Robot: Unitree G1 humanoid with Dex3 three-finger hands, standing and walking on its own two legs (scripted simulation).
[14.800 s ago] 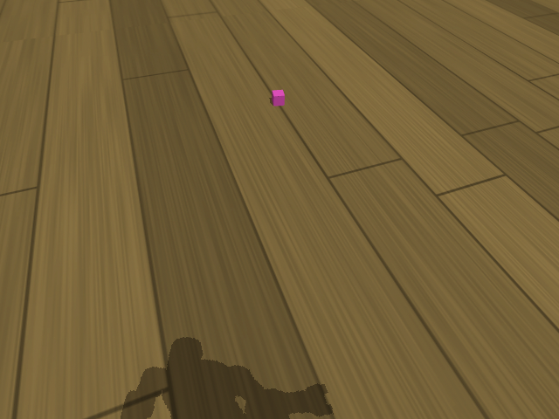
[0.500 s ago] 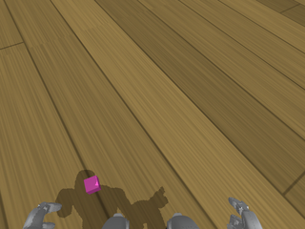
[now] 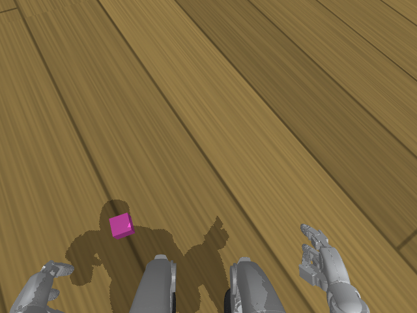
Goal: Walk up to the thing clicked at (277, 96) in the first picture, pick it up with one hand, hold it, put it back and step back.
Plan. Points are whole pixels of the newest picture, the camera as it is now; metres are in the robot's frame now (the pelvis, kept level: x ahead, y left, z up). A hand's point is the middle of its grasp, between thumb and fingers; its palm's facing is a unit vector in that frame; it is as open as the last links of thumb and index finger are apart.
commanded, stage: rise first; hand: left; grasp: from above
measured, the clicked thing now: (122, 226) +0.38 +0.31 -0.61
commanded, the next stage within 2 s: none
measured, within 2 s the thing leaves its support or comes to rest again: neither
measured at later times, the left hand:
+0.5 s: hand (83, 256) +0.25 +0.34 -0.35, palm faces -0.37 -0.27 -0.89, open 13.1 cm
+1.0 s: hand (92, 239) +0.30 +0.35 -0.44, palm faces -0.40 -0.14 -0.91, open 13.2 cm
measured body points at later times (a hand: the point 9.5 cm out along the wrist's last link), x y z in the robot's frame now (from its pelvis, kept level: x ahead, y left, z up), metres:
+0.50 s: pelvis -0.08 -0.01 -0.22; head +0.14 +0.01 +0.18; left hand +0.26 +0.35 -0.30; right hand +0.10 -0.27 -0.36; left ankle +0.02 +0.12 -0.61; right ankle +0.01 -0.13 -0.61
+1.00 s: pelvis -0.08 +0.00 -0.28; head +0.14 +0.05 +0.11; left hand +0.32 +0.36 -0.39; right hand +0.01 -0.29 -0.40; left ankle +0.02 +0.12 -0.61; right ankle +0.01 -0.13 -0.61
